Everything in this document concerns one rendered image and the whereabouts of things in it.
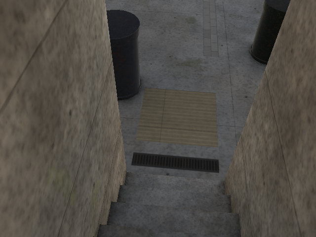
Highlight stairs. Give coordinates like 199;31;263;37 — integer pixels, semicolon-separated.
97;172;241;237

